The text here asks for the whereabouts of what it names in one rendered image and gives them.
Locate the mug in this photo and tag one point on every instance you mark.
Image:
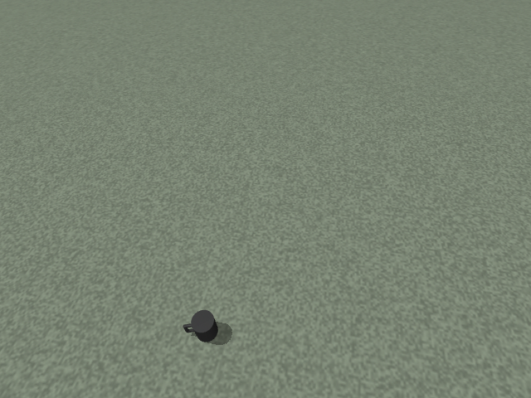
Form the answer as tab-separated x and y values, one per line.
204	325

